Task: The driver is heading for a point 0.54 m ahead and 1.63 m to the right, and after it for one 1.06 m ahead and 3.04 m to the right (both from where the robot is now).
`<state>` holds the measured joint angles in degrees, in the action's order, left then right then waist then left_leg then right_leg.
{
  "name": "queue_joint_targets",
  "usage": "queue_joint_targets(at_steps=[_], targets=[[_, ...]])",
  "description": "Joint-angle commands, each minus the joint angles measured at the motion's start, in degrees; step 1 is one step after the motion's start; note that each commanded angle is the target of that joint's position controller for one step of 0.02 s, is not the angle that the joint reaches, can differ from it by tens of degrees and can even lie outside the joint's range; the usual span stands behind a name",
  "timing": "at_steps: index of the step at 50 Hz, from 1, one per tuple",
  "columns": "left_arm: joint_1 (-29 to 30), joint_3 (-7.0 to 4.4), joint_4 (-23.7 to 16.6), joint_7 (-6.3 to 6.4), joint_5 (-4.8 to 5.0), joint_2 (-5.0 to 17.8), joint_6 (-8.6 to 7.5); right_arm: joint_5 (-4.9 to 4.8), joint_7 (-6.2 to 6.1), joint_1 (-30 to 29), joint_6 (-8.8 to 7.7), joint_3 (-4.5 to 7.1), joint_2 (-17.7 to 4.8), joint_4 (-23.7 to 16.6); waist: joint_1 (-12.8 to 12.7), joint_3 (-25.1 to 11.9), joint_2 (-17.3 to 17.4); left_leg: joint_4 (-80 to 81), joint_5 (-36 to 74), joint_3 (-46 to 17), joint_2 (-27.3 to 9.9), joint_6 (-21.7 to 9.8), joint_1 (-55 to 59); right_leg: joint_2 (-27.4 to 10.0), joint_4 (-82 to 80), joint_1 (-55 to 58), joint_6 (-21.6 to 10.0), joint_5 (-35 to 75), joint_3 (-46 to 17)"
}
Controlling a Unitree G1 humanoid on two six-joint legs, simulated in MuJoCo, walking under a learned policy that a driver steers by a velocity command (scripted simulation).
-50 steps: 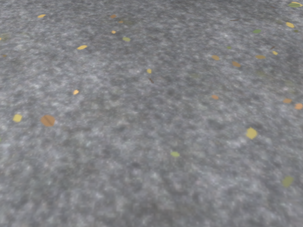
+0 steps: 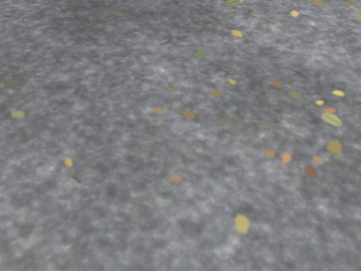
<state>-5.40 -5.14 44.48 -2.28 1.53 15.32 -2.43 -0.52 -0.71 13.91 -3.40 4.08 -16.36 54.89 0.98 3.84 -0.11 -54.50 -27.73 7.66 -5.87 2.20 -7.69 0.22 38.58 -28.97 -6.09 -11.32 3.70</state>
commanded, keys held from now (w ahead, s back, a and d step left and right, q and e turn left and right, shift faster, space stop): w+e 1.00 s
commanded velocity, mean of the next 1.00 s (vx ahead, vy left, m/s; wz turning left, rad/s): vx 0.50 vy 0.00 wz -0.59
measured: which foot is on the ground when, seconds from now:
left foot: up 0.00-0.42, down 0.44-0.98, up 1.00-1.00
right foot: down 0.00-0.46, up 0.48-0.96, down 0.98-1.00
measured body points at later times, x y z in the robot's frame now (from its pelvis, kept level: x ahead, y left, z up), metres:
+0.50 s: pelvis +0.30 +0.01 +0.01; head +0.33 +0.00 +0.46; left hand +0.41 +0.29 -0.11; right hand +0.44 -0.29 -0.08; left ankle +0.44 +0.09 -0.72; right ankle +0.11 -0.07 -0.67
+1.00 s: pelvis +0.54 -0.12 +0.00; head +0.57 -0.15 +0.45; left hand +0.87 -0.05 -0.07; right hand +0.38 -0.38 -0.13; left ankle +0.44 +0.09 -0.69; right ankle +0.58 -0.25 -0.72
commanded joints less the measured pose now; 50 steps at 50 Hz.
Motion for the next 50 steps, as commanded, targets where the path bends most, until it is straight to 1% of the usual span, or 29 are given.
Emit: queue_joint_targets(at_steps=[1, 2, 3, 4, 6, 8, 13, 17, 20, 21, 22, 23, 24, 25, 26, 27, 28, 29, 30, 32, 35, 40, 42, 44, 46, 47, 48, 49, 50], targets=[[-17.1, -2.85, 0.0, 0.29, -0.81, 11.1, -1.48, -2.74, 1.17, -7.3, -5.34, 0.49, -6.7, -9.1, -7.4, -15.1, -6.0, -25.1, 1.3, -11.4, 3.2, -3.6, -41.3, -18.0, -23.4, 45.8, -13.7, -5.3, -40.2], [-13.0, -2.29, -0.8, 0.33, -0.71, 9.3, -1.9, -1.72, 0.74, -6.9, -5.68, 0.44, -6.1, -8.1, -4.6, -10.8, -0.8, -19.9, 5.9, -11.7, 0.4, -4.0, -38.1, -15.4, -22.8, 37.0, -11.8, 1.7, -32.7], [-9.2, -1.65, -1.8, 0.59, -0.82, 7.2, -2.02, -0.31, 0.37, -6.2, -5.28, 1.06, -6.9, -7.3, -2.4, -9.1, -0.8, -14.6, 8.6, -12.0, -1.5, -3.7, -33.4, -13.2, -23.1, 30.0, -10.5, 7.2, -27.2], [-7.3, -1.21, -2.7, 0.89, -1.35, 6.3, -2.06, -0.06, 0.5, -5.3, -4.42, 1.33, -7.0, -7.1, -0.9, -8.2, -1.9, -12.4, 10.2, -12.4, -2.3, -3.3, -29.6, -11.9, -24.4, 25.5, -10.1, 10.2, -24.9], [-7.9, -1.34, -2.9, 1.53, -0.99, 7.3, -2.33, 0.6, 0.53, -5.3, -3.01, 1.4, -5.9, -7.4, 0.1, -7.2, -1.3, -7.2, 12.3, -11.5, -1.8, -1.6, -27.7, -10.6, -25.9, 21.8, -10.4, 15.0, -22.2], [-10.1, -1.77, -2.5, 2.38, -0.64, 9.1, -2.47, 1.22, 0.31, -8.9, -2.34, 1.13, -4.8, -8.8, -0.6, -5.4, -1.0, -0.2, 17.4, -10.7, -0.6, 0.2, -29.4, -9.6, -26.8, 20.2, -10.2, 17.6, -19.9], [-13.3, -1.86, -1.7, 3.32, -0.53, 9.3, -1.85, 0.64, 1.05, -18.6, -2.89, 0.1, -2.8, -11.9, -4.0, -2.6, -4.5, 20.4, 33.3, -9.7, 3.7, 0.8, -25.2, -6.0, -26.5, 16.5, -6.4, 9.5, -16.9], [-15.9, -1.91, -0.4, 3.43, -0.11, 8.9, -1.46, 0.04, 1.91, -21.5, -3.7, 0.25, -4.6, -13.9, -5.0, -2.2, -5.3, 26.4, 33.8, -11.5, 4.7, -0.5, -23.3, -8.1, -22.5, 20.5, -5.3, 6.9, -21.3], [-15.4, -2.09, -0.6, 4.06, -0.41, 9.2, -0.62, -0.08, 2.35, -18.3, -4.62, 0.9, -6.8, -13.6, -3.0, -3.1, -7.2, 27.9, 26.4, -11.7, 5.1, -2.2, -19.6, -9.8, -17.0, 24.5, -4.4, 11.0, -25.3], [-14.6, -1.91, -1.1, 4.07, -0.48, 8.8, -0.36, 0.07, 2.23, -14.1, -4.97, 1.41, -7.6, -12.5, -0.7, -4.8, -7.8, 29.4, 25.4, -10.4, 5.9, -3.3, -13.9, -8.5, -13.5, 24.3, -3.6, 15.3, -25.4], [-13.6, -1.14, -2.0, 3.82, -0.73, 6.9, -0.33, 0.77, 1.96, -7.1, -5.3, 2.32, -9.5, -10.9, 2.7, -10.0, -6.8, 29.3, 25.8, -11.4, 3.9, -5.4, -2.6, -5.0, -4.9, 21.8, -1.8, 18.0, -23.4], [-14.0, 0.07, -3.5, 3.63, -1.83, 4.2, -0.34, 1.38, 1.51, 2.6, -5.14, 3.06, -12.7, -10.1, 6.1, -19.3, -0.4, 27.4, 21.9, -21.2, -5.9, -8.5, 13.7, -0.7, 11.5, 13.4, 0.5, 7.5, -18.4], [-24.2, 1.14, -4.7, 3.29, 0.32, 0.1, -1.06, 1.5, 1.79, 6.5, -4.27, 4.01, -16.5, -8.0, 0.8, -25.7, 21.5, 33.8, 10.0, -50.0, -18.6, -18.5, 31.8, 6.6, 30.1, -8.5, 4.4, -23.4, -13.5], [-22.8, 0.21, -3.1, 3.65, 1.3, 6.9, -1.02, 0.11, 2.02, 4.6, -4.03, 2.66, -10.3, -9.2, 2.5, -21.5, 14.1, 37.4, -4.0, -53.2, -18.1, -16.7, 29.0, 1.4, 37.0, -15.3, 4.5, -21.6, -15.5], [-15.5, -0.71, -4.3, 3.67, 0.83, 10.3, -0.78, -0.08, 1.7, 1.4, -3.67, 1.67, -6.6, -10.2, 4.1, -13.5, 8.2, 38.4, -3.1, -42.9, -15.5, -13.7, 20.8, -0.7, 37.5, -16.7, 4.5, -16.2, -13.8], [-12.2, -0.82, -5.1, 3.85, 0.19, 10.0, -0.5, 0.59, 1.6, -2.1, -3.21, 1.2, -5.9, -10.6, 2.8, -8.8, 3.8, 39.4, 4.5, -35.2, -13.1, -12.2, 12.4, -3.1, 35.9, -14.2, 4.6, -12.0, -11.9], [-10.4, -0.94, -5.8, 3.67, -0.56, 9.1, -0.47, 1.03, 1.52, -3.7, -2.96, 0.88, -4.8, -10.2, 1.8, -5.6, 3.9, 40.6, 10.6, -30.2, -11.3, -12.2, 6.4, -4.7, 33.1, -12.8, 4.6, -9.3, -11.9], [-11.1, -0.96, -6.1, 3.27, -0.27, 7.8, -0.24, 1.53, 1.33, -4.1, -3.08, 0.62, -4.3, -9.8, 0.4, -4.9, 5.5, 41.9, 14.5, -25.8, -9.7, -11.6, 2.9, -6.3, 31.4, -9.7, 4.3, -7.7, -11.9], [-11.7, -0.82, -6.2, 3.06, 0.19, 6.6, 0.07, 1.35, 1.28, -4.1, -3.27, 0.66, -4.0, -9.4, 0.0, -4.6, 6.4, 43.3, 16.5, -22.5, -8.7, -11.6, 1.5, -6.9, 29.9, -8.7, 4.3, -7.2, -11.2], [-10.5, -0.39, -7.4, 2.92, 0.27, 4.8, 0.65, 0.77, 1.21, -3.4, -3.75, 1.07, -5.2, -8.5, -0.2, -3.6, 5.7, 45.3, 20.9, -18.1, -9.2, -12.7, 0.7, -7.9, 27.1, -10.3, 4.7, -5.8, -10.2], [-7.8, -0.04, -9.2, 2.66, -0.11, 4.3, 0.83, 0.79, 0.97, -2.6, -3.73, 1.76, -7.4, -7.8, 0.1, -3.2, 3.9, 46.6, 27.5, -12.6, -9.8, -13.6, 2.3, -8.4, 21.0, -13.4, 5.7, 0.6, -9.9], [0.4, 0.87, -11.6, 0.77, -0.12, 2.8, 0.04, 0.48, 0.57, -0.6, -2.6, 1.9, -9.0, -7.3, 3.1, -1.1, 3.1, 46.2, 32.5, -2.2, -7.5, -11.2, 4.3, -6.8, 5.4, -10.4, 5.2, 13.1, -4.8], [3.7, 1.11, -13.0, 0.02, -0.05, 2.6, 0.05, 0.08, 0.52, 1.5, -1.93, 2.08, -10.0, -6.7, 4.3, 0.0, 2.9, 45.5, 33.5, -0.6, -8.6, -10.7, 7.2, -6.1, 1.5, -10.2, 4.6, 12.8, -3.0], [5.4, 0.98, -14.4, -0.63, 0.05, 3.1, 0.16, -0.49, 0.52, 2.6, -1.07, 2.37, -11.0, -6.3, 4.1, 0.7, 3.3, 43.6, 38.0, 0.6, -10.0, -10.0, 10.8, -5.1, -1.2, -10.0, 3.4, 9.4, -1.6], [3.6, 0.07, -14.9, -0.95, -0.24, 5.0, 0.41, -1.03, 0.21, 2.2, -0.27, 2.86, -12.7, -6.6, 1.7, -1.3, 5.1, 37.4, 55.2, 2.7, -10.5, -8.9, 13.4, -2.0, -2.5, -5.0, 1.2, 3.4, 1.1], [0.1, -0.79, -14.3, -0.92, -0.37, 6.6, 0.63, -1.24, -0.06, 1.9, 0.18, 3.14, -13.6, -6.8, -0.8, -3.8, 6.2, 31.1, 64.5, 3.6, -10.3, -8.4, 13.8, 0.2, -2.7, 0.2, -0.2, 0.4, 2.5], [-7.8, -2.21, -12.4, -0.66, -0.28, 8.9, 0.78, -1.43, -0.33, 1.1, 0.65, 3.13, -13.7, -7.1, -5.4, -7.8, 5.7, 20.8, 68.3, 5.0, -9.1, -7.2, 11.5, 2.7, -5.8, 10.5, -2.1, 2.0, 3.5], [-18.0, -4.21, -9.5, 0.31, -0.18, 12.5, 1.25, -0.83, -0.61, 1.2, 0.57, 2.44, -12.1, -7.6, -10.4, -12.8, 2.9, 6.0, 59.4, 5.6, -7.1, -4.9, 1.0, 2.4, -7.9, 27.7, -4.6, 4.7, -0.5], [-19.2, -5.24, -9.1, 1.33, 0.3, 19.2, 1.37, 2.26, 0.15, 6.1, -0.48, -0.21, -3.6, -10.5, -5.0, -16.9, -13.4, -15.0, 6.7, 4.3, 1.2, -1.7, -24.8, -13.0, -8.0, 48.4, -12.5, 4.8, -27.2]])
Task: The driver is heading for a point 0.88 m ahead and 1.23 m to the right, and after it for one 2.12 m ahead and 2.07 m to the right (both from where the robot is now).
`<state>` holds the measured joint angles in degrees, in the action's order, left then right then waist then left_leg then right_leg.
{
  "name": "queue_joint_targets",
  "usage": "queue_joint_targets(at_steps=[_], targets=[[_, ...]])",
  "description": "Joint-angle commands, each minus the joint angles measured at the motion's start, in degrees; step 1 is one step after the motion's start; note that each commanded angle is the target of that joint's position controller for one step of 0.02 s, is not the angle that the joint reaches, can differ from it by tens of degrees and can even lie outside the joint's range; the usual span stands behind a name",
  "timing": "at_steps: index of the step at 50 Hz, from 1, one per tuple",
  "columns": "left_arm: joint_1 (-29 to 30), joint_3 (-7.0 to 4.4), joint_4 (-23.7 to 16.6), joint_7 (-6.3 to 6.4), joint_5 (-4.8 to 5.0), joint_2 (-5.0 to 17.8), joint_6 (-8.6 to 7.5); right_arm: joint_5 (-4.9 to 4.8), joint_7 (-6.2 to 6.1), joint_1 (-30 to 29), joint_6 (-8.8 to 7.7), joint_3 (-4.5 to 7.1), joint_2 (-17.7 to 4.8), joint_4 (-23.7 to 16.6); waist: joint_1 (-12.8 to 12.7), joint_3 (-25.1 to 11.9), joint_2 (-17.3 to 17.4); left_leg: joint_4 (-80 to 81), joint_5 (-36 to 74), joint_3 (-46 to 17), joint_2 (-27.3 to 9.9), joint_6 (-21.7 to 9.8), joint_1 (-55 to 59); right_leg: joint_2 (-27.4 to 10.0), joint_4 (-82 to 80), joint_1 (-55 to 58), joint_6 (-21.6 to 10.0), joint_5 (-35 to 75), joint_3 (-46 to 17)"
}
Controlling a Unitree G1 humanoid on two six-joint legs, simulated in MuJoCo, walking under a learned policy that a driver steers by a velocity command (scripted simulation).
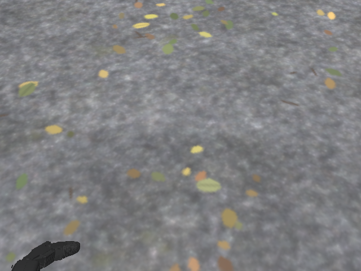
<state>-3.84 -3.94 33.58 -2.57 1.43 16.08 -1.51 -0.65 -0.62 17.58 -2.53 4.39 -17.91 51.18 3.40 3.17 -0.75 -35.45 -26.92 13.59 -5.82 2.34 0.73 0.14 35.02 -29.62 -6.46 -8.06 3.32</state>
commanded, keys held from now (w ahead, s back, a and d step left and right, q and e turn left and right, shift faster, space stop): w+e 1.00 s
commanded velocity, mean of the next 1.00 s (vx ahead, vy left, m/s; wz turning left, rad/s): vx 0.50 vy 0.00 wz -0.60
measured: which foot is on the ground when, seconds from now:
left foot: up 0.00-0.44, down 0.46-0.98, up 1.00-1.00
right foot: down 0.00-0.46, up 0.48-0.96, down 0.98-1.00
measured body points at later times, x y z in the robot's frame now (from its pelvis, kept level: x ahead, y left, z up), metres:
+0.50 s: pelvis +0.29 +0.01 +0.01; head +0.31 +0.01 +0.46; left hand +0.42 +0.29 -0.10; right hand +0.43 -0.29 -0.06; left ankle +0.42 +0.10 -0.72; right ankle +0.12 -0.08 -0.69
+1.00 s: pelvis +0.51 -0.12 +0.00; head +0.54 -0.16 +0.45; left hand +0.85 -0.05 -0.06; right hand +0.36 -0.38 -0.13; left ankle +0.43 +0.10 -0.69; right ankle +0.56 -0.26 -0.72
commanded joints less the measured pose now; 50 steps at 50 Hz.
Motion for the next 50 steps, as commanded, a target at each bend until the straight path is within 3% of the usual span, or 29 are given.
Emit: queue_joint_targets(at_steps=[1, 2, 3, 4, 5, 6, 9, 14, 16, 19, 21, 22, 23, 24, 25, 26, 27, 28, 29, 31, 33, 37, 40, 44, 46, 47, 48, 49, 50], targets=[[-21.8, -5.46, -0.5, 1.15, 0.03, 17.1, -0.65, 0.85, 0.94, -0.3, -3.83, -1.1, -3.5, -8.7, -8.8, -27.0, -11.7, -45.3, -8.7, -15.7, 7.7, -1.4, -44.2, -20.5, -15.3, 56.1, -19.9, -10.4, -52.3], [-20.7, -4.17, 0.3, 0.75, -0.61, 12.8, -1.48, -1.66, 1.55, -7.6, -5.22, 0.18, -8.0, -10.3, -11.1, -20.2, -5.6, -45.7, -2.9, -18.8, 4.3, -2.5, -49.9, -18.5, -17.8, 52.3, -15.8, -8.7, -44.8], [-17.9, -3.61, 0.5, 0.79, -0.49, 11.1, -2.0, -1.77, 1.57, -9.1, -5.9, -0.22, -7.3, -11.0, -9.0, -13.8, -3.4, -40.9, 2.2, -18.3, 2.1, -3.4, -49.2, -16.2, -17.8, 43.9, -13.6, -4.7, -37.2], [-13.7, -2.96, 0.0, 0.9, -0.46, 9.4, -2.14, -0.43, 1.14, -8.6, -5.9, -0.2, -6.9, -10.1, -6.1, -9.8, 0.3, -35.9, 5.4, -18.4, 0.0, -3.0, -45.2, -13.7, -18.1, 35.0, -11.8, 1.0, -31.3], [-10.7, -2.38, -0.8, 1.11, -0.96, 8.0, -2.18, 0.43, 1.01, -7.4, -5.32, 0.25, -7.6, -9.7, -3.8, -8.0, -0.5, -32.2, 7.4, -18.6, -1.3, -2.4, -40.8, -12.0, -19.2, 28.4, -11.1, 6.4, -27.4], [-9.3, -2.17, -1.4, 1.33, -1.37, 7.7, -2.18, 0.64, 1.13, -6.5, -4.52, 0.44, -7.6, -9.6, -2.5, -7.2, -1.4, -30.5, 8.5, -18.6, -1.6, -1.8, -37.8, -10.9, -20.5, 24.2, -10.9, 8.5, -26.0], [-10.0, -2.49, -0.7, 2.32, -0.98, 9.0, -2.49, 1.59, 0.97, -7.6, -3.03, -0.04, -5.1, -10.3, -1.8, -5.6, -1.0, -22.9, 12.7, -16.8, -0.6, 0.8, -35.9, -9.0, -22.1, 17.3, -11.2, 13.6, -21.3], [-14.0, -2.91, 1.4, 3.53, -0.43, 10.3, -1.84, 1.17, 1.48, -18.4, -3.14, -1.34, -2.4, -13.2, -6.0, -2.9, -3.0, -1.6, 30.3, -16.1, 3.5, 2.0, -31.5, -5.0, -21.1, 13.5, -7.1, 5.3, -17.3], [-16.1, -3.05, 2.5, 3.5, -0.19, 10.6, -1.68, 0.5, 1.88, -20.8, -3.49, -1.18, -3.1, -14.2, -7.1, -2.7, -3.7, 2.0, 32.0, -16.7, 4.7, 1.6, -29.5, -5.9, -19.8, 14.3, -6.4, 2.5, -19.5], [-17.2, -2.86, 3.4, 3.67, 0.05, 9.6, -1.27, 0.18, 2.36, -20.8, -4.12, -0.23, -5.4, -14.9, -6.5, -3.0, -5.0, 5.9, 27.6, -18.3, 5.2, 0.0, -28.1, -7.8, -14.8, 19.0, -5.4, -0.2, -24.7], [-16.2, -2.84, 3.3, 3.78, -0.1, 9.2, -0.8, 0.07, 2.35, -16.9, -4.63, 0.54, -6.3, -14.2, -4.2, -3.6, -7.0, 7.6, 22.8, -17.5, 5.6, -1.9, -23.3, -7.8, -10.9, 20.2, -4.2, 1.0, -27.0], [-15.8, -2.3, 3.1, 3.74, -0.28, 7.7, -0.68, 0.38, 2.07, -12.1, -4.87, 1.3, -7.3, -12.9, -1.7, -5.8, -6.9, 9.4, 22.7, -16.7, 5.5, -3.3, -16.2, -5.5, -6.3, 19.1, -2.7, 3.0, -26.0], [-15.7, -1.05, 2.3, 3.55, -0.75, 4.4, -0.84, 1.47, 1.66, -4.5, -5.22, 2.16, -9.8, -12.2, 1.7, -12.4, -3.2, 8.3, 21.2, -23.0, -1.7, -6.7, -3.1, -2.2, 6.8, 14.1, -0.4, 0.0, -22.3], [-22.7, 0.07, 0.8, 3.61, 0.39, 0.9, -1.31, 2.5, 1.4, 2.7, -4.63, 3.52, -15.1, -10.8, 0.1, -21.1, 13.5, 12.6, 9.8, -47.4, -15.5, -16.0, 17.6, 5.9, 27.2, -5.2, 4.3, -18.8, -13.7], [-23.8, -0.35, 1.1, 3.77, 0.98, 5.3, -1.57, 0.87, 1.93, 3.6, -4.25, 2.94, -11.8, -10.3, 0.3, -20.8, 17.2, 17.8, -5.0, -61.3, -19.2, -17.8, 19.1, 2.9, 37.5, -15.1, 5.3, -26.1, -13.9], [-18.7, -1.51, 1.3, 3.74, 0.98, 9.4, -1.25, 0.49, 1.69, 0.8, -3.85, 1.78, -7.5, -11.2, 1.6, -13.0, 10.7, 19.1, -7.9, -53.6, -16.9, -15.2, 12.6, 0.2, 41.2, -18.0, 5.8, -21.1, -14.0], [-14.5, -1.7, 0.7, 3.8, 0.27, 9.9, -0.86, 0.86, 1.43, -2.0, -3.32, 1.2, -5.9, -11.6, 1.2, -8.4, 6.7, 19.2, -1.8, -44.9, -14.5, -13.2, 5.6, -1.8, 40.9, -16.8, 6.0, -16.9, -11.7], [-12.1, -1.8, 0.0, 3.66, -0.35, 9.2, -0.79, 1.2, 1.31, -4.1, -3.0, 0.74, -4.6, -11.3, 0.1, -4.8, 5.7, 20.4, 5.1, -38.4, -12.0, -12.5, -0.8, -3.4, 38.1, -15.3, 6.0, -13.8, -11.3], [-11.9, -1.91, -0.2, 3.36, -0.23, 8.3, -0.58, 1.56, 1.1, -5.2, -3.05, 0.33, -3.6, -11.0, -1.3, -3.4, 7.0, 21.7, 9.8, -33.6, -10.1, -11.8, -4.8, -5.0, 35.9, -12.8, 5.8, -11.8, -11.2], [-12.6, -1.51, -0.2, 2.95, 0.33, 5.9, 0.04, 1.21, 0.95, -5.5, -3.49, 0.41, -3.3, -10.3, -2.2, -2.8, 8.2, 24.3, 15.0, -27.2, -8.7, -12.0, -8.0, -6.2, 33.2, -10.3, 5.9, -10.3, -9.8], [-10.8, -1.09, -1.2, 2.88, 0.03, 4.5, 0.41, 0.97, 0.89, -4.7, -3.96, 0.99, -4.9, -9.2, -2.3, -2.1, 6.6, 25.9, 20.3, -23.3, -9.5, -13.2, -8.0, -6.8, 29.8, -11.9, 6.4, -8.0, -9.4], [-6.9, -0.59, -1.9, 2.1, -0.16, 3.7, 0.1, 0.99, 0.67, -4.2, -3.62, 1.58, -6.9, -7.8, -1.4, -1.9, 5.0, 26.6, 28.2, -15.0, -9.2, -12.7, -5.1, -7.0, 19.4, -12.7, 6.9, 2.2, -8.1], [-1.0, -0.03, -3.0, 0.89, -0.14, 2.5, -0.46, 0.64, 0.37, -2.7, -2.95, 1.7, -8.0, -6.9, 0.8, -0.2, 4.5, 26.5, 29.6, -9.3, -8.2, -11.2, -4.1, -6.0, 9.7, -9.9, 6.3, 8.6, -4.7], [3.4, -0.16, -5.0, -0.49, 0.14, 3.0, -0.44, -0.52, 0.4, -0.3, -1.69, 2.32, -10.2, -5.5, 1.4, 1.7, 4.7, 24.5, 35.1, -6.1, -10.4, -9.8, 1.3, -4.5, 2.6, -7.9, 3.9, 5.0, -1.6], [1.3, -1.23, -5.2, -0.69, -0.31, 5.1, -0.18, -1.15, 0.11, -0.6, -0.98, 2.88, -12.1, -5.5, -1.2, -0.8, 6.3, 17.6, 54.0, -3.7, -10.6, -8.7, 3.9, -1.2, 1.2, -2.1, 1.6, -1.1, 1.3], [-3.3, -2.27, -4.3, -0.59, -0.45, 6.9, 0.03, -1.39, -0.11, -0.9, -0.52, 3.12, -12.8, -5.6, -4.2, -3.8, 6.8, 10.0, 63.0, -2.4, -10.1, -8.0, 4.0, 1.2, 0.2, 4.4, 0.0, -3.1, 2.8], [-12.7, -3.96, -1.7, -0.12, -0.3, 9.5, 0.25, -1.56, -0.38, -1.6, -0.19, 2.82, -12.1, -6.0, -9.5, -8.6, 5.5, -1.7, 64.5, -0.6, -8.3, -6.4, -0.4, 3.8, -3.5, 17.6, -2.2, 0.6, 3.4], [-22.5, -5.83, 0.7, 1.05, 0.01, 13.8, 0.91, -0.05, -0.55, -0.6, -0.45, 1.67, -9.3, -6.9, -13.4, -13.9, 0.0, -19.1, 47.0, -0.8, -6.2, -3.9, -14.7, -1.4, -3.9, 35.8, -5.3, 0.9, -6.5], [-19.4, -6.25, 0.0, 1.37, 0.47, 20.4, 0.36, 2.12, 0.24, 4.1, -1.94, -1.08, -1.0, -10.9, -5.2, -18.4, -15.7, -39.0, -5.9, -6.0, 5.6, -0.7, -40.1, -16.1, -9.6, 51.9, -15.7, -9.4, -40.0]])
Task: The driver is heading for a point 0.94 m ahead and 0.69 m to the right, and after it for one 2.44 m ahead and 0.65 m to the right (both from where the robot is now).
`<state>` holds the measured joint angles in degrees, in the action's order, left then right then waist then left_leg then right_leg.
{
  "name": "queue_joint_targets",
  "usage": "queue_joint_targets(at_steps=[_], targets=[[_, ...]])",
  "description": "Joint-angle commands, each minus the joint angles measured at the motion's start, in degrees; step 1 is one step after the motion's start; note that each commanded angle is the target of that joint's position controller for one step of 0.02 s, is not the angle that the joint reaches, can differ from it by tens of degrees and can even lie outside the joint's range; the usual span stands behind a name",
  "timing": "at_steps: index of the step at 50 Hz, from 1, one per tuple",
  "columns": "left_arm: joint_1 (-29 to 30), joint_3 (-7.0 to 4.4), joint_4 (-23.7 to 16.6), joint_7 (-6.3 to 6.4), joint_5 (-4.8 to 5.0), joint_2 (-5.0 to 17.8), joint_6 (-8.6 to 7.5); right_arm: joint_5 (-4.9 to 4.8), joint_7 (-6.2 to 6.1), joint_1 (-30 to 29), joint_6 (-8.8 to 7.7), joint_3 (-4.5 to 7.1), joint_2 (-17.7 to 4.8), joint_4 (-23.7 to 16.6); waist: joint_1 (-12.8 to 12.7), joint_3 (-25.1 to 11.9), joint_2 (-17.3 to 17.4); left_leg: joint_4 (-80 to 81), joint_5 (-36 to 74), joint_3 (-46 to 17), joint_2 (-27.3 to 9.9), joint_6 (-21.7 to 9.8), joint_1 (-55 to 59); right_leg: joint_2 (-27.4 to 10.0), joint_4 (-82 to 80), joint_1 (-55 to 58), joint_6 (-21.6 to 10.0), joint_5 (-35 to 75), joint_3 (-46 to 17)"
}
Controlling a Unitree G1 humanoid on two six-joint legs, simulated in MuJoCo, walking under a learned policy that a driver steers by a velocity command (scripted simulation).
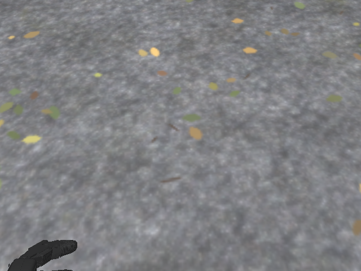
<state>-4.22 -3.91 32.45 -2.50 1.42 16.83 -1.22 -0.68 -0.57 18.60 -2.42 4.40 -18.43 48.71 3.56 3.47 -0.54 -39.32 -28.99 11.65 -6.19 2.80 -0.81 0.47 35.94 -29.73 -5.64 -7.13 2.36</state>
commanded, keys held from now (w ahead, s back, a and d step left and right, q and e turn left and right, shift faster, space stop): w+e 0.30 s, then w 0.50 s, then w+e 0.20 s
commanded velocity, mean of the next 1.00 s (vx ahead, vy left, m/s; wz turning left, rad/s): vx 0.50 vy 0.00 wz -0.36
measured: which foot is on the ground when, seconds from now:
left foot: up 0.00-0.44, down 0.46-0.98, up 1.00-1.00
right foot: down 0.00-0.48, up 0.50-0.94, down 0.96-1.00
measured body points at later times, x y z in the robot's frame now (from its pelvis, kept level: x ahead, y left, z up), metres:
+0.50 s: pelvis +0.30 +0.01 +0.01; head +0.32 +0.01 +0.46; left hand +0.41 +0.29 -0.11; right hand +0.45 -0.28 -0.07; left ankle +0.42 +0.09 -0.72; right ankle +0.12 -0.08 -0.68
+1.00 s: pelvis +0.56 -0.10 +0.01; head +0.59 -0.12 +0.46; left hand +0.86 +0.04 -0.06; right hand +0.45 -0.37 -0.12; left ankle +0.43 +0.09 -0.69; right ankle +0.62 -0.22 -0.72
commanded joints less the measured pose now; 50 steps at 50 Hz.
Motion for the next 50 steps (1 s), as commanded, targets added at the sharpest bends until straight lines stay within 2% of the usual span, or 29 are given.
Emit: queue_joint_targets(at_steps=[1, 2, 3, 4, 5, 8, 13, 16, 19, 21, 22, 23, 24, 25, 26, 27, 28, 29, 31, 32, 37, 39, 43, 45, 46, 47, 48, 49, 50], targets=[[-21.1, -4.85, -0.5, 0.92, 0.15, 14.8, -0.97, 0.01, 0.92, -3.0, -4.17, -0.45, -5.5, -9.0, -10.4, -25.0, -9.2, -40.9, -4.9, -16.4, 6.3, -1.9, -44.6, -19.4, -18.3, 53.8, -18.0, -17.6, -49.9], [-19.3, -3.79, 0.6, 0.7, -0.37, 11.7, -1.88, -1.92, 1.31, -8.2, -5.2, 0.22, -8.0, -10.7, -10.7, -16.5, -6.4, -39.6, 1.1, -16.3, 3.9, -3.0, -48.8, -17.8, -19.2, 48.4, -15.1, -12.5, -41.5], [-16.3, -3.26, 0.6, 0.75, -0.21, 10.3, -2.28, -1.19, 1.06, -8.5, -5.74, -0.18, -7.0, -10.6, -8.1, -11.9, -2.4, -34.4, 6.1, -16.3, 1.5, -3.5, -46.1, -15.2, -19.0, 40.0, -13.2, -6.6, -34.6], [-12.3, -2.73, 0.1, 0.88, -0.41, 8.8, -2.28, 0.34, 0.72, -8.3, -5.75, 0.03, -7.1, -9.9, -5.6, -9.0, -0.8, -29.6, 8.7, -16.3, 0.0, -2.9, -42.2, -13.0, -19.3, 32.4, -11.8, -0.5, -29.5], [-9.9, -2.2, -0.7, 1.12, -1.12, 7.6, -2.32, 0.86, 0.78, -7.1, -5.17, 0.36, -7.4, -9.5, -3.6, -7.9, -1.9, -27.2, 10.6, -16.7, -1.0, -2.6, -38.3, -11.5, -20.5, 27.2, -11.4, 4.1, -26.5], [-9.1, -2.18, -0.1, 1.97, -0.98, 7.9, -2.68, 1.54, 0.89, -6.9, -3.4, 0.08, -5.6, -9.4, -2.0, -6.3, -1.8, -20.8, 13.4, -15.2, -0.4, -0.1, -34.6, -9.7, -22.7, 19.2, -12.0, 11.3, -22.1], [-12.9, -2.67, 2.5, 3.4, -0.43, 9.6, -2.14, 1.44, 1.34, -17.8, -3.2, -1.37, -2.1, -12.2, -5.8, -3.1, -3.0, 0.5, 31.1, -14.2, 3.6, 1.6, -30.7, -5.1, -22.2, 13.8, -8.3, 5.8, -16.9], [-15.8, -2.74, 4.4, 3.5, -0.06, 9.7, -1.91, 0.47, 2.04, -21.4, -3.74, -1.22, -3.0, -13.3, -7.4, -2.8, -3.8, 6.8, 35.0, -14.9, 5.2, 1.0, -27.6, -6.4, -20.4, 15.3, -7.1, 1.3, -19.4], [-17.4, -2.31, 6.0, 3.61, -0.12, 8.3, -1.66, 0.46, 2.67, -20.8, -4.31, -0.53, -4.6, -13.3, -7.1, -2.8, -5.2, 9.6, 31.1, -15.7, 4.7, -1.2, -27.1, -9.2, -15.9, 21.3, -6.1, 1.1, -23.0], [-16.9, -2.29, 6.5, 3.49, -0.37, 8.1, -1.2, 0.58, 2.57, -17.1, -4.62, 0.08, -5.3, -12.6, -5.0, -3.1, -6.7, 11.6, 26.5, -13.8, 5.4, -3.5, -22.5, -9.3, -12.3, 23.1, -4.9, 6.4, -23.8], [-16.8, -1.8, 6.4, 3.33, -0.58, 6.7, -1.14, 1.03, 2.24, -12.2, -4.83, 0.89, -6.6, -11.4, -2.6, -5.8, -6.2, 12.9, 26.2, -13.0, 5.8, -5.3, -15.1, -6.7, -6.5, 22.8, -3.5, 12.7, -22.2], [-16.8, -0.74, 5.5, 3.19, -1.24, 4.3, -1.21, 1.83, 1.95, -4.2, -5.11, 1.6, -9.1, -10.7, 0.9, -13.4, -2.4, 11.0, 27.6, -19.9, -1.4, -8.9, -1.6, -3.6, 7.2, 17.7, -1.4, 9.0, -18.9], [-25.1, 0.28, 5.4, 3.25, 0.17, 1.2, -1.88, 2.42, 1.95, 3.1, -4.54, 3.21, -14.4, -8.5, -0.5, -21.9, 14.4, 14.8, 17.6, -44.6, -13.6, -19.3, 19.0, 5.1, 28.6, -2.0, 3.8, -10.9, -11.7], [-25.1, 0.12, 6.0, 3.37, 0.57, 4.4, -2.4, 0.34, 2.67, 5.3, -4.27, 2.5, -10.6, -7.3, 0.5, -21.1, 16.4, 22.1, 1.6, -59.0, -16.7, -20.8, 20.8, 4.5, 36.7, -12.0, 4.5, -26.0, -13.7], [-18.1, -0.93, 5.5, 3.28, 0.91, 8.3, -2.41, -0.2, 2.43, 2.2, -4.02, 1.42, -6.8, -7.8, 1.7, -12.4, 9.2, 23.3, -3.2, -52.3, -15.1, -18.1, 14.0, 1.5, 39.9, -15.8, 4.2, -21.7, -14.2], [-13.0, -0.83, 4.3, 3.34, 0.23, 8.3, -2.41, 0.45, 2.18, -1.1, -3.55, 0.82, -5.6, -8.5, 1.0, -7.8, 4.8, 23.9, 0.8, -44.6, -12.6, -16.2, 6.7, -0.9, 38.8, -15.1, 4.0, -17.6, -11.4], [-10.0, -0.77, 3.4, 3.21, -0.74, 7.5, -2.64, 0.91, 2.11, -3.3, -3.23, 0.31, -4.4, -8.4, -0.2, -3.8, 3.4, 25.4, 6.6, -39.2, -10.2, -15.9, 0.0, -2.7, 34.9, -14.2, 4.0, -14.6, -10.0], [-10.1, -0.84, 3.4, 3.01, -1.04, 6.6, -2.7, 1.4, 1.97, -4.5, -3.34, -0.18, -3.4, -8.4, -1.9, -2.7, 4.6, 26.6, 11.5, -35.4, -8.3, -15.3, -3.9, -4.7, 31.5, -11.4, 3.9, -12.0, -9.6], [-11.8, -0.41, 4.2, 2.74, -0.84, 4.4, -2.53, 1.09, 1.93, -4.4, -3.65, -0.42, -2.8, -7.8, -3.1, -3.4, 6.5, 28.5, 18.8, -30.3, -6.1, -15.3, -6.7, -5.6, 27.3, -8.0, 4.3, -10.3, -8.0], [-11.4, -0.14, 4.1, 2.71, -0.96, 3.6, -2.47, 0.75, 1.85, -3.8, -3.81, -0.24, -3.6, -7.4, -3.2, -3.4, 6.6, 29.2, 22.1, -28.4, -6.1, -15.8, -7.1, -5.9, 25.0, -8.2, 4.8, -9.5, -7.3], [-2.4, 1.16, 2.2, 2.11, -1.29, 1.2, -3.26, -0.09, 1.24, -0.8, -3.18, 0.45, -6.8, -5.4, -0.6, -2.3, 4.7, 31.0, 30.8, -20.0, -4.6, -14.9, -6.7, -5.8, 6.8, -7.1, 6.2, 4.6, -4.8], [1.2, 1.33, 1.6, 1.58, -0.91, 1.0, -3.57, -0.42, 1.13, 1.2, -2.81, 0.45, -7.3, -4.4, 0.8, -1.7, 4.7, 30.7, 31.0, -17.9, -4.0, -14.0, -6.8, -4.5, 0.9, -4.2, 6.4, 9.3, -3.6], [6.0, 1.19, 0.1, 0.33, -0.12, 1.9, -3.71, -0.49, 1.0, 4.4, -1.86, 0.65, -8.1, -2.3, 1.9, -0.4, 5.1, 29.3, 31.7, -16.8, -7.2, -12.9, -0.2, -3.5, -4.3, -4.6, 4.5, 8.8, -3.1], [6.4, 0.9, -0.5, -0.23, -0.14, 2.8, -3.61, -0.49, 0.72, 4.4, -1.28, 0.94, -8.7, -1.7, 0.8, -0.7, 5.4, 26.8, 37.7, -15.5, -8.6, -11.8, 3.4, -2.6, -5.6, -3.5, 2.6, 4.2, -2.6], [4.3, 0.4, -0.2, -0.31, -0.35, 3.8, -3.53, -0.48, 0.48, 3.6, -1.01, 1.12, -9.2, -1.7, -0.9, -2.2, 5.8, 23.3, 46.5, -13.9, -8.5, -10.9, 4.5, -1.2, -6.3, 0.2, 1.4, 2.1, -1.6], [-1.1, -0.57, 1.2, -0.18, -0.66, 5.3, -3.41, -0.54, 0.17, 2.6, -0.65, 1.17, -9.4, -1.9, -4.2, -5.7, 5.6, 16.3, 56.3, -11.3, -7.1, -9.6, 4.0, 0.7, -7.9, 8.4, -0.1, 2.5, 0.2], [-9.3, -2.11, 3.6, 0.27, -0.69, 8.2, -3.19, -0.1, -0.3, 2.7, -0.45, 0.76, -8.5, -2.6, -7.8, -10.8, 4.5, 5.7, 58.9, -8.5, -4.9, -7.7, -0.5, 1.2, -8.4, 21.0, -1.9, 3.8, -0.6], [-19.2, -3.51, 5.2, 1.02, -0.81, 13.0, -2.63, 1.93, -0.81, 2.7, -0.81, -0.44, -6.1, -4.9, -10.9, -18.3, -3.7, -13.2, 40.5, -5.9, -1.8, -5.4, -14.3, -9.8, -6.4, 38.2, -6.0, 7.2, -16.2], [-19.5, -3.86, 5.8, 0.56, -0.2, 16.2, -2.8, 2.0, 0.07, 8.3, -2.29, -2.44, -0.1, -6.4, -6.2, -23.4, -16.8, -29.8, -2.0, -10.3, 8.8, -2.5, -36.9, -19.8, -13.9, 53.5, -15.8, -6.4, -44.1]])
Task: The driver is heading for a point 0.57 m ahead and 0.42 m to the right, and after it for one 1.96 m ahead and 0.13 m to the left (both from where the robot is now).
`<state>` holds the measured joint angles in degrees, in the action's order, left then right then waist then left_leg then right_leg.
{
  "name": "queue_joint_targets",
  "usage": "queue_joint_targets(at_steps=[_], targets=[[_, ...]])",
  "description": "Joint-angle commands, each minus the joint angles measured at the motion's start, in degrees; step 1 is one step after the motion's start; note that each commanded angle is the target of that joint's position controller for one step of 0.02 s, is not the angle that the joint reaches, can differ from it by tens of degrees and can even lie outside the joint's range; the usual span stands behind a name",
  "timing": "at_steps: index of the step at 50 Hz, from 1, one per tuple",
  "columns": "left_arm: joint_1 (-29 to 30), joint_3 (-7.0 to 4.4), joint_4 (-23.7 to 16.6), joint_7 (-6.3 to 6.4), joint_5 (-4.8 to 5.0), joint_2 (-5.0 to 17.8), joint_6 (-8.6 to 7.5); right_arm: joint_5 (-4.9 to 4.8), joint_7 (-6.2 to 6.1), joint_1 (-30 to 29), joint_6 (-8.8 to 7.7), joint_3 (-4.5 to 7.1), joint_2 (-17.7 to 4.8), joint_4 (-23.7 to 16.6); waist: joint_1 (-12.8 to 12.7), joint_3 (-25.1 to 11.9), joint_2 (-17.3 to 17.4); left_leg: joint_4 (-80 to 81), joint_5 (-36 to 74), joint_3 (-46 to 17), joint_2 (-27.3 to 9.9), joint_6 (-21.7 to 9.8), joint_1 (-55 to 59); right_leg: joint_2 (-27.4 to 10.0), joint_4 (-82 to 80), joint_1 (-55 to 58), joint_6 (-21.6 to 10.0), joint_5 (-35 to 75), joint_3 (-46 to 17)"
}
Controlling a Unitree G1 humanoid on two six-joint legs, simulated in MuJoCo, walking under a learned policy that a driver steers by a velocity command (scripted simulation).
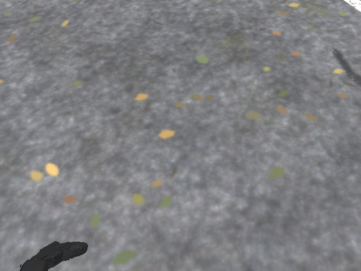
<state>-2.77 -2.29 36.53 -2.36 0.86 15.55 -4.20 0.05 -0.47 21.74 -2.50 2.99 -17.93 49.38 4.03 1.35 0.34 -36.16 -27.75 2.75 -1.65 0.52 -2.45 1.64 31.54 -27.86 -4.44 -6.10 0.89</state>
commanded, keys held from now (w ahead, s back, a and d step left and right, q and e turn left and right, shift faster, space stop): w+e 0.72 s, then w+q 0.28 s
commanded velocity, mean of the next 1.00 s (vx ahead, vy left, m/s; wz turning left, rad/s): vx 0.50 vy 0.00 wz -0.40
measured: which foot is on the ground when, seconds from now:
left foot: up 0.00-0.42, down 0.44-0.96, up 0.98-1.00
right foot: down 0.00-0.46, up 0.48-0.92, down 0.94-1.00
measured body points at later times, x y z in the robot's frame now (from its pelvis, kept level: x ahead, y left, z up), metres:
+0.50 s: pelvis +0.29 +0.01 +0.00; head +0.31 +0.00 +0.45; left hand +0.38 +0.29 -0.12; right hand +0.45 -0.28 -0.06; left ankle +0.40 +0.10 -0.72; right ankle +0.12 -0.08 -0.68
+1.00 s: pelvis +0.51 -0.12 +0.00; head +0.55 -0.15 +0.45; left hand +0.82 +0.00 -0.06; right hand +0.38 -0.37 -0.13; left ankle +0.43 +0.09 -0.67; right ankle +0.55 -0.25 -0.72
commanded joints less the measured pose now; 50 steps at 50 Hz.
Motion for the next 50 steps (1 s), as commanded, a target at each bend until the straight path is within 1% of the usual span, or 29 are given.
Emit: queue_joint_targets(at_steps=[1, 2, 3, 4, 5, 8, 13, 17, 20, 21, 22, 23, 24, 25, 26, 27, 28, 31, 34, 37, 39, 42, 44, 45, 46, 47, 48, 49, 50], targets=[[-21.4, -4.16, 1.4, 0.49, 0.76, 11.6, 0.21, -0.47, 0.66, 0.3, -3.72, 0.22, -6.5, -6.8, -9.9, -19.0, -10.9, -37.8, -3.7, -8.3, 1.3, -0.9, -42.1, -20.0, -13.0, 50.6, -15.4, -15.0, -43.1], [-18.1, -3.61, 1.0, 0.7, 0.27, 10.3, 0.03, -1.83, 1.1, -5.3, -4.77, 0.67, -8.1, -8.7, -9.8, -11.1, -8.4, -36.9, 2.0, -7.6, -0.8, -1.7, -44.8, -17.8, -14.2, 43.5, -13.4, -10.4, -35.2], [-15.1, -3.44, 0.5, 0.78, -0.15, 9.8, -0.01, -1.2, 0.92, -7.4, -5.26, 0.46, -7.3, -9.0, -8.1, -7.7, -2.8, -33.7, 6.3, -7.3, -2.7, -1.7, -42.5, -15.5, -14.9, 36.0, -12.3, -4.2, -30.2], [-12.6, -3.11, 0.0, 0.83, -0.42, 8.8, 0.1, 0.13, 0.7, -8.3, -5.29, 0.77, -7.2, -9.2, -6.3, -4.9, -1.1, -29.5, 8.7, -7.2, -3.8, -0.9, -39.7, -13.7, -16.2, 29.6, -11.8, 1.7, -26.5], [-11.0, -2.8, -0.6, 0.98, -1.02, 8.0, 0.11, 0.59, 0.75, -7.7, -4.87, 0.93, -7.0, -9.5, -4.3, -4.5, -2.8, -27.4, 10.3, -7.6, -4.7, -0.3, -36.3, -12.5, -17.5, 25.5, -11.8, 5.5, -24.7], [-10.5, -3.1, -0.3, 1.69, -0.41, 8.4, -0.09, 0.85, 0.65, -7.9, -3.33, 0.73, -5.2, -10.3, -2.7, -3.1, -3.5, -21.4, 12.2, -6.3, -4.3, 2.2, -33.7, -11.0, -19.9, 18.0, -12.9, 9.4, -20.9], [-14.9, -3.93, 2.0, 3.07, 0.17, 10.7, 0.4, 0.81, 0.93, -19.6, -3.41, -0.38, -2.3, -13.5, -6.5, -0.3, -3.4, -0.8, 30.7, -5.5, -0.6, 3.5, -28.2, -6.4, -19.5, 11.5, -9.0, 5.8, -15.7], [-18.9, -4.02, 3.9, 3.37, 0.89, 10.6, 0.99, -0.3, 1.6, -24.0, -4.0, 0.2, -4.1, -15.2, -7.7, -0.5, -4.1, 6.2, 32.4, -7.5, 1.1, 2.5, -24.7, -8.2, -15.4, 15.5, -7.5, 1.1, -20.5], [-18.7, -4.18, 4.1, 3.58, 0.61, 10.4, 1.77, -0.41, 1.73, -21.6, -4.51, 1.15, -5.8, -15.0, -5.8, -1.2, -6.2, 8.6, 24.9, -7.6, 1.4, 0.2, -20.9, -9.5, -9.6, 19.9, -6.0, 2.8, -24.7], [-18.1, -3.86, 3.9, 3.5, 0.49, 9.4, 2.01, -0.25, 1.47, -17.4, -4.69, 1.76, -6.5, -13.9, -3.5, -2.9, -6.3, 10.9, 24.5, -6.5, 1.5, -1.2, -14.6, -7.8, -6.0, 19.2, -4.9, 5.0, -24.3], [-17.8, -2.92, 3.3, 3.25, 0.07, 6.9, 1.94, 0.52, 1.05, -10.9, -4.95, 2.58, -8.4, -13.1, -0.4, -8.6, -4.8, 10.2, 24.0, -9.2, -2.6, -3.9, -2.9, -4.7, 3.7, 15.9, -3.1, 4.9, -21.7], [-21.8, -1.82, 2.2, 3.16, 0.37, 3.4, 1.58, 1.55, 0.54, -3.2, -4.73, 3.76, -12.9, -12.4, 0.7, -17.7, 5.4, 10.1, 19.4, -25.0, -15.0, -10.4, 17.9, 1.8, 22.2, 0.8, 0.9, -7.2, -14.5], [-25.6, -1.3, 1.3, 3.25, 1.03, 4.0, 1.11, 0.33, 1.03, 0.4, -3.81, 4.06, -12.6, -10.6, -0.3, -22.4, 19.2, 16.0, 5.2, -46.2, -23.3, -15.7, 25.4, 3.2, 35.9, -12.1, 2.7, -28.4, -11.0], [-22.7, -2.57, 2.1, 3.26, 1.48, 9.2, 1.22, -0.31, 1.0, -2.2, -3.45, 2.87, -7.9, -11.6, 0.4, -14.7, 11.4, 18.4, -3.1, -43.9, -22.0, -13.9, 19.3, -0.7, 41.5, -17.0, 3.3, -25.1, -12.2], [-17.4, -3.02, 1.3, 3.24, 1.09, 10.5, 1.59, -0.12, 0.75, -4.6, -2.99, 2.3, -5.9, -11.9, 0.8, -8.2, 6.4, 19.1, -0.3, -35.4, -19.7, -11.7, 12.1, -2.7, 42.6, -17.5, 3.7, -20.5, -9.9], [-14.8, -3.07, 0.6, 3.2, 0.54, 9.9, 1.78, 0.33, 0.74, -7.2, -2.78, 1.9, -5.0, -11.6, -0.4, -3.7, 3.8, 20.8, 6.3, -28.8, -17.2, -11.0, 4.9, -4.3, 40.5, -16.0, 4.0, -17.0, -8.7], [-13.9, -3.27, 0.3, 3.07, 0.29, 9.0, 2.02, 0.67, 0.68, -8.8, -2.84, 1.49, -3.7, -11.2, -1.7, -1.5, 4.5, 22.3, 11.2, -24.0, -15.3, -10.5, 0.4, -6.0, 38.0, -14.4, 4.0, -14.6, -8.7], [-13.9, -2.73, -0.2, 2.65, 0.73, 5.4, 3.05, 0.38, 0.81, -9.9, -3.6, 1.76, -3.6, -10.0, -3.3, 0.2, 6.4, 26.4, 19.0, -14.7, -13.2, -10.9, -5.4, -8.0, 34.2, -11.1, 4.4, -11.4, -6.8], [-10.8, -2.36, -1.7, 2.38, 0.24, 4.4, 3.17, 0.27, 0.78, -9.0, -3.96, 2.65, -5.7, -8.4, -3.0, 0.4, 4.2, 27.9, 26.3, -8.9, -13.9, -11.9, -3.8, -8.7, 27.6, -13.4, 5.1, -5.1, -6.8], [-6.6, -1.71, -2.3, 1.42, 0.15, 3.2, 2.43, 0.0, 0.74, -7.9, -3.59, 2.82, -6.6, -7.1, -1.6, 0.7, 2.9, 28.2, 30.5, -2.6, -12.1, -10.9, -3.3, -8.0, 17.0, -10.5, 4.6, 3.6, -5.1], [-2.3, -0.98, -3.4, 0.83, -0.03, 1.9, 1.78, -0.74, 0.96, -5.5, -3.13, 2.78, -7.3, -5.4, -0.3, 2.1, 2.2, 28.6, 30.2, -1.1, -11.6, -10.9, -3.8, -6.6, 9.9, -7.3, 3.9, 5.8, -3.0], [2.6, -0.95, -5.0, 0.07, 0.06, 2.9, 1.04, -2.17, 1.27, -2.5, -2.11, 3.1, -9.3, -3.4, 0.1, 4.0, 2.7, 27.5, 31.7, -3.2, -13.5, -11.1, 0.0, -5.7, 3.3, -6.2, 3.0, 3.4, -1.3], [2.8, -1.54, -5.3, -0.21, 0.06, 4.7, 0.57, -2.51, 1.18, -1.8, -1.38, 3.36, -10.7, -2.4, -1.2, 3.3, 3.9, 24.3, 36.7, -4.6, -14.9, -10.3, 2.9, -4.4, -0.2, -3.1, 2.0, -0.6, -0.9], [-0.2, -2.24, -4.6, -0.14, -0.06, 6.1, 0.36, -2.59, 1.04, -2.1, -1.09, 3.37, -11.2, -2.0, -3.6, 1.2, 4.6, 20.3, 43.6, -4.2, -14.4, -9.3, 3.1, -3.0, -2.4, 2.6, 1.2, -1.3, -0.1], [-7.4, -3.49, -2.3, 0.2, -0.32, 8.2, 0.26, -2.69, 0.9, -2.5, -0.89, 2.98, -10.7, -1.7, -7.9, -3.4, 4.1, 11.9, 50.1, -2.1, -12.1, -7.7, 0.9, -1.4, -5.2, 14.0, -0.2, 1.0, 1.3], [-16.3, -4.98, 0.1, 0.97, -0.8, 11.5, 0.42, -1.91, 0.79, -2.2, -1.16, 1.93, -8.2, -2.0, -11.9, -10.1, 3.5, 0.0, 44.7, -0.5, -9.1, -5.3, -7.4, -4.7, -2.9, 29.9, -2.0, 3.1, -1.6], [-23.4, -6.24, 0.8, 1.97, -2.32, 17.7, 0.84, -0.41, 1.14, 1.3, -2.0, -0.28, -1.7, -4.6, -12.0, -20.3, -8.7, -22.8, 19.1, 2.0, -1.5, -0.8, -29.5, -21.5, -2.7, 53.0, -9.4, -1.3, -24.3], [-23.7, -5.4, 0.7, 2.13, -1.96, 15.2, 0.96, -1.26, 1.03, 1.9, -2.81, -0.31, -2.4, -3.7, -12.0, -26.2, -12.9, -33.9, -6.2, -6.6, 1.7, -0.2, -35.6, -26.8, -10.3, 52.2, -12.7, -4.8, -39.0], [-20.6, -4.11, 1.0, 1.94, -1.48, 11.6, 0.8, -2.94, 1.14, -1.7, -2.98, 1.37, -7.2, -4.6, -11.8, -17.1, -9.2, -37.6, -3.8, -8.8, -1.2, -0.6, -40.5, -24.6, -11.8, 45.2, -10.3, -7.4, -31.3]])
